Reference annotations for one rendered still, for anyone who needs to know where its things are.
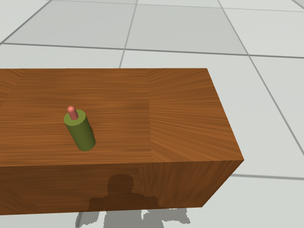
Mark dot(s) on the bottle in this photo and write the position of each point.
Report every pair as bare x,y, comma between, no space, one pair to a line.
79,127

